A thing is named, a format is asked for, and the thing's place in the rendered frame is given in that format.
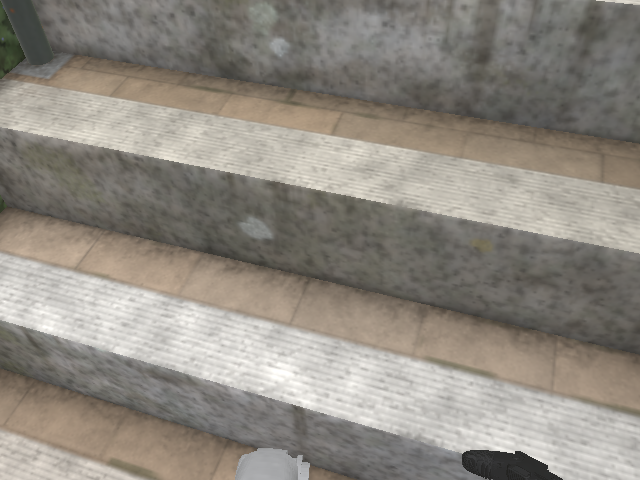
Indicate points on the robot right hand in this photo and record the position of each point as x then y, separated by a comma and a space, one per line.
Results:
498, 465

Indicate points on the left robot shin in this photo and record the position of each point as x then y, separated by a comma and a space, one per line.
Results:
240, 460

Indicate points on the robot left thigh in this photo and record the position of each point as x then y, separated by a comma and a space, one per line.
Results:
272, 464

